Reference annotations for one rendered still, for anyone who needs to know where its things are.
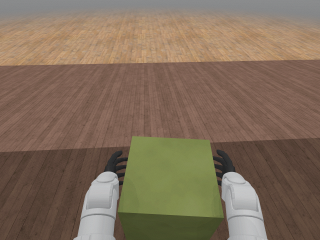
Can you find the robot left forearm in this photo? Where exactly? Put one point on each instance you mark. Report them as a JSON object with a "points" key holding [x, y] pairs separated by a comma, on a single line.
{"points": [[98, 215]]}

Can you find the robot left hand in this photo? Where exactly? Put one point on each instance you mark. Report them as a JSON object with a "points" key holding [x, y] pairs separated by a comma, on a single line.
{"points": [[113, 161]]}

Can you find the robot right forearm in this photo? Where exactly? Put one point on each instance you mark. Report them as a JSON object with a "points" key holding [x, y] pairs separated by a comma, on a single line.
{"points": [[243, 209]]}

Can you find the carton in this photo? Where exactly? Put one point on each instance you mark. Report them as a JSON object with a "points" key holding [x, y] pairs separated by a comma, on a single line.
{"points": [[170, 190]]}

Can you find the robot right hand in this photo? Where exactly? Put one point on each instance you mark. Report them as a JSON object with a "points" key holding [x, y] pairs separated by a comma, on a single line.
{"points": [[227, 165]]}

